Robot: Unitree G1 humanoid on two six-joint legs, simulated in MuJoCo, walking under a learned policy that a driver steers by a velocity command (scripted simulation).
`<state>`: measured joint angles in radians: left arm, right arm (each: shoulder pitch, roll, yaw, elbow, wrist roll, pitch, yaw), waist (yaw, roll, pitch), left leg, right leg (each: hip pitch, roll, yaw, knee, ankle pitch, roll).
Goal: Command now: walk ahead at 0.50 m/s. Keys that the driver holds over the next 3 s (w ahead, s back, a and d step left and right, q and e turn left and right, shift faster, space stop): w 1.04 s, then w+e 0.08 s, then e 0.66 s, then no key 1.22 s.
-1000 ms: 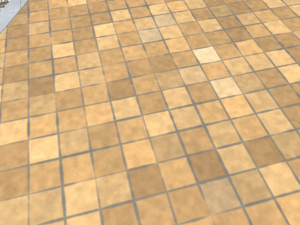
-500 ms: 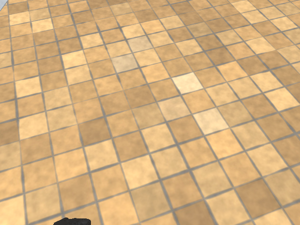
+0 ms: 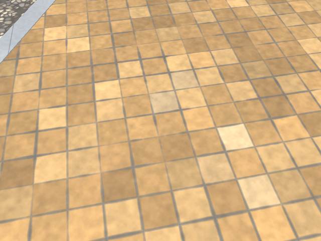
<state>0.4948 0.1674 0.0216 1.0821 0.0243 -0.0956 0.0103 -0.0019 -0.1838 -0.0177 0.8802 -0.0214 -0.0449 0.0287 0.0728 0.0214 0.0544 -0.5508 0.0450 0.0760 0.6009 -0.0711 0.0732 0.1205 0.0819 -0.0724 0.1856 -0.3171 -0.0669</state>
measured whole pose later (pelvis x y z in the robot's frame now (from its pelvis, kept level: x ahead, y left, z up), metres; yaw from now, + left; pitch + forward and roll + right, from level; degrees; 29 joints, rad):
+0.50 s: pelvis +0.26 +0.03 +0.01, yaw +0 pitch +0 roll +1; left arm 0.05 0.19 0.03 0.91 0.02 -0.03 -0.03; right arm 0.48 -0.16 -0.03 1.08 -0.02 -0.10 -0.01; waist -0.06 -0.04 0.04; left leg 0.07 -0.09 0.08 0.17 -0.25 0.08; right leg -0.61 -0.08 -0.05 0.67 -0.02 -0.04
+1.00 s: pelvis +0.53 -0.02 +0.01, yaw +0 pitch +0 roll -1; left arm 0.46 0.17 0.03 1.07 0.01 -0.10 0.00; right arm 0.10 -0.20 -0.05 0.93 -0.03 -0.03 0.03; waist 0.04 0.04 0.04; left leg -0.63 0.11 0.03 0.77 -0.05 0.03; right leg 0.01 0.09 -0.09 0.19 -0.21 -0.09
